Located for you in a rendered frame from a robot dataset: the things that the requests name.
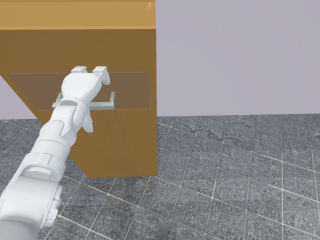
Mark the robot left forearm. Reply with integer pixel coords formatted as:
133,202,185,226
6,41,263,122
0,97,88,213

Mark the drawer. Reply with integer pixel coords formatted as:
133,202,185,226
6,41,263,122
9,71,150,111

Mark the handle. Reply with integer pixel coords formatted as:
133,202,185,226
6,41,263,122
52,92,115,110

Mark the cabinet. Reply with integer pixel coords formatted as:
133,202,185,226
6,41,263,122
0,0,158,178

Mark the robot left hand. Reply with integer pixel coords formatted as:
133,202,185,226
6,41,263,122
61,66,111,133

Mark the robot left upper arm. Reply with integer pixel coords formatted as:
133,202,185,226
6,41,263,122
0,175,63,240

